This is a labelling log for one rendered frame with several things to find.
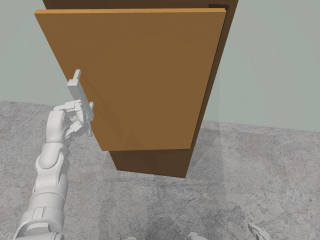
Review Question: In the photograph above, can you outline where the cupboard door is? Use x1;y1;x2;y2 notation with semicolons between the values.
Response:
34;8;227;151

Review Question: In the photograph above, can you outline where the robot left forearm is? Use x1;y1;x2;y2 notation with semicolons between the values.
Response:
12;142;70;240

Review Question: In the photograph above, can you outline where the right robot shin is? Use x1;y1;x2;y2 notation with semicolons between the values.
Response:
187;232;198;237

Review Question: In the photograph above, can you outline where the handle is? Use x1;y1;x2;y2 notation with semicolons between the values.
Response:
67;69;94;121

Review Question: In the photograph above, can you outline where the robot left hand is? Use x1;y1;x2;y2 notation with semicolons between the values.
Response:
46;99;92;148

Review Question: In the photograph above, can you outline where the robot right hand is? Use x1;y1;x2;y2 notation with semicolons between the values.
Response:
248;223;270;240

